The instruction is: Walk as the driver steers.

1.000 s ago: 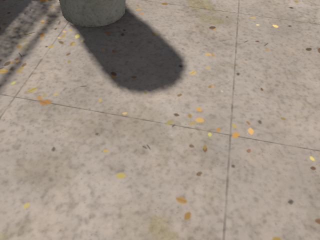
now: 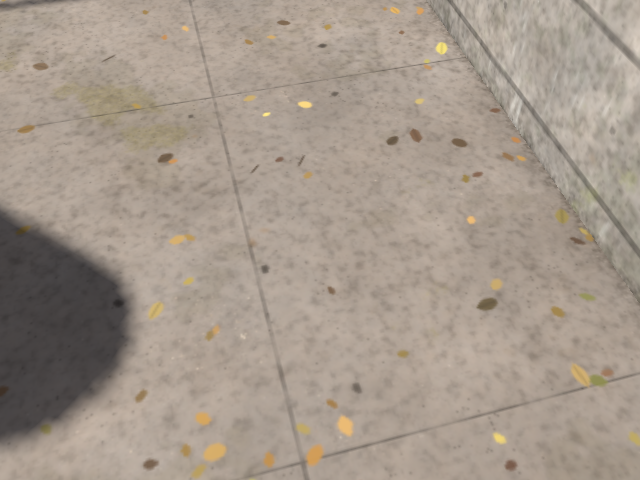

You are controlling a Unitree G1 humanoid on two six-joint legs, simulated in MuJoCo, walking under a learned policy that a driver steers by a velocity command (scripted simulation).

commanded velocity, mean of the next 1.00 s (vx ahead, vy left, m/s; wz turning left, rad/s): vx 0.50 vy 0.00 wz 0.47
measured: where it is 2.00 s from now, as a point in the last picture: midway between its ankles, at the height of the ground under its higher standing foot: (232, 264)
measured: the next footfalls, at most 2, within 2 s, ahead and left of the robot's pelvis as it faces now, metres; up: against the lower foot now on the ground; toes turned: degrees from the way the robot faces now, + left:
right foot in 0.44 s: +0.42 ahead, -0.09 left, +0.00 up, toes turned +19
left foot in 1.00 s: +0.55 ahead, +0.22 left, +0.00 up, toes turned +34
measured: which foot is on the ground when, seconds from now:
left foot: down 0.00-0.44, up 0.46-0.98, down 1.00-1.00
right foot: up 0.00-0.42, down 0.44-1.00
